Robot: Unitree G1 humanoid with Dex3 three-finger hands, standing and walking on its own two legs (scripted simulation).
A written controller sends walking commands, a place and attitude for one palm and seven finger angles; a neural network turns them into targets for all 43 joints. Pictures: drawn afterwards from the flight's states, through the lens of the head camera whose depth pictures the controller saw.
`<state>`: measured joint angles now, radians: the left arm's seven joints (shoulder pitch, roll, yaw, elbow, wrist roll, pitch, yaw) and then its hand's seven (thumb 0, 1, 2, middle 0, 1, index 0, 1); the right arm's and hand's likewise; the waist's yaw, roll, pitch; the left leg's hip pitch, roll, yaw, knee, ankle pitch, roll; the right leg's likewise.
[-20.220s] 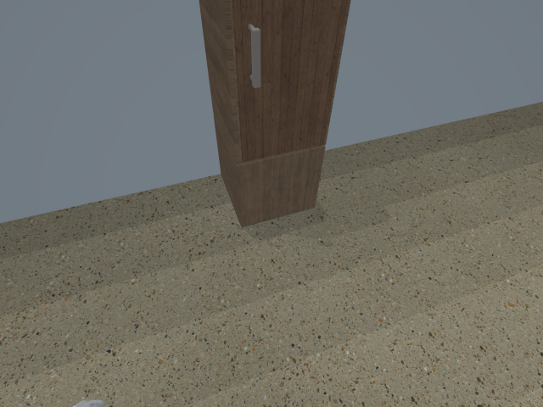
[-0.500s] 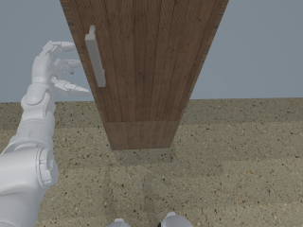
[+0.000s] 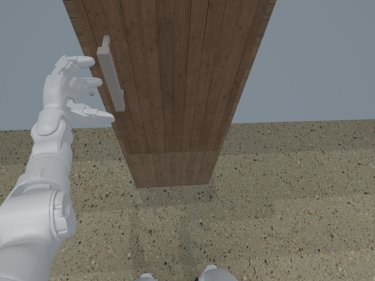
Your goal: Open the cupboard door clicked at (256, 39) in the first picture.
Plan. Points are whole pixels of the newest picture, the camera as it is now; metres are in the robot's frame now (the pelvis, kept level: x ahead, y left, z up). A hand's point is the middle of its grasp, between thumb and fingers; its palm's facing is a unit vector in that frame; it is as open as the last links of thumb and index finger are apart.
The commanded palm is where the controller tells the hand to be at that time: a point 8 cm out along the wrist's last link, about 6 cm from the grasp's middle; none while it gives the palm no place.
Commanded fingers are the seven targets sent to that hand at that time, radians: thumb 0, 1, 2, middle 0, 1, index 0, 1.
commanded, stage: slide the fingers in behind the handle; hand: left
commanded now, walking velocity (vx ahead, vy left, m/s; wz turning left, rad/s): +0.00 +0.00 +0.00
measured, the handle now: (113, 76) +0.53 +0.13 +0.10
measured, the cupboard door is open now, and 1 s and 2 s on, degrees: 0 0 0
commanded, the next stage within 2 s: close the thumb around the handle in 1.22 s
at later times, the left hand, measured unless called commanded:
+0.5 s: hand (111, 96) +0.48 +0.13 +0.10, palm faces -0.01 -1.00 +0.00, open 14.0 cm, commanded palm +0.45 +0.18 +0.10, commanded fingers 0.00 -0.50 0.30 -0.30 -1.20 -0.30 -1.20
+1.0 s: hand (123, 97) +0.47 +0.11 +0.10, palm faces +0.02 -1.00 -0.03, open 14.1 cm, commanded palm +0.45 +0.16 +0.10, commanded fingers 0.00 -0.50 0.30 -0.30 -1.20 -0.30 -1.20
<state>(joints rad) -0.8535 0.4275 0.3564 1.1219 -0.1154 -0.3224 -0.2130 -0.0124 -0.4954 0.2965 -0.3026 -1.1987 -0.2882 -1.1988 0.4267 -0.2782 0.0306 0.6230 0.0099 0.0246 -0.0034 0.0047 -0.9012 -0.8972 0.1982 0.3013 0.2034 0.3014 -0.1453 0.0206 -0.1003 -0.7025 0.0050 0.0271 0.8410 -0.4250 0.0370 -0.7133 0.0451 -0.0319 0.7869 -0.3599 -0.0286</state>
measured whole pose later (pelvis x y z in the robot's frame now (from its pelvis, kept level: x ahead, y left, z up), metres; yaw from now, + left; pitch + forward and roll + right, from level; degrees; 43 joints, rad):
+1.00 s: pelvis -0.01 -0.01 +0.00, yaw +1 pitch +14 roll +0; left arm -0.88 0.28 0.24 1.14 -0.08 -0.38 -0.04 -0.01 -0.50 0.30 -0.29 -1.20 -0.27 -1.20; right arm 0.40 -0.26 0.03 0.66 0.00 -0.01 0.01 0.01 -0.90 -0.90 0.20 0.30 0.20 0.30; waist -0.13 0.03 -0.09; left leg -0.68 0.00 0.02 0.83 -0.40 0.02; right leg -0.70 0.04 -0.04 0.81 -0.36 -0.04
